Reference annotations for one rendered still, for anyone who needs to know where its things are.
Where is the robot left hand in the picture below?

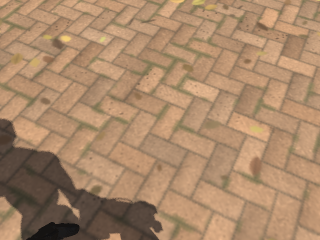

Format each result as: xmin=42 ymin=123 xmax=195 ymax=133
xmin=26 ymin=222 xmax=80 ymax=240

